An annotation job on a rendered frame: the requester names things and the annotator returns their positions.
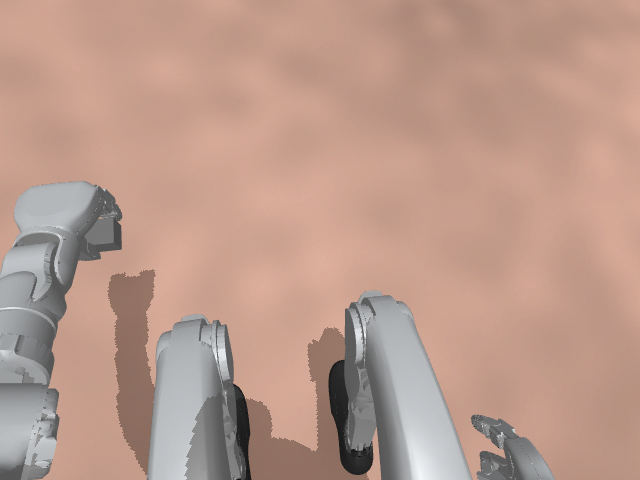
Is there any right robot foot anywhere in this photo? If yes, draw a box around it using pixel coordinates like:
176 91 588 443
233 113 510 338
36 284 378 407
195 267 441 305
329 360 373 475

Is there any left robot hand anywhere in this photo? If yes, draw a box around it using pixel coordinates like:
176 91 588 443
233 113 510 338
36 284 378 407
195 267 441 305
14 181 122 261

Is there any left robot arm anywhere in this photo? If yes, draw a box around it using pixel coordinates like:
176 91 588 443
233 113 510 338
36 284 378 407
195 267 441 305
0 226 81 480

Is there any right robot hand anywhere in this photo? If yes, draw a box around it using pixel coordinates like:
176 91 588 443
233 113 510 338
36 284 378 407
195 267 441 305
471 415 555 480

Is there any small box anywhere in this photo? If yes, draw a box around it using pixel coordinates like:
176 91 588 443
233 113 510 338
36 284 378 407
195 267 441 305
84 218 122 252

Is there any left robot foot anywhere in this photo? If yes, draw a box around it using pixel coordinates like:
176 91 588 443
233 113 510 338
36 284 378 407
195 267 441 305
233 384 251 480

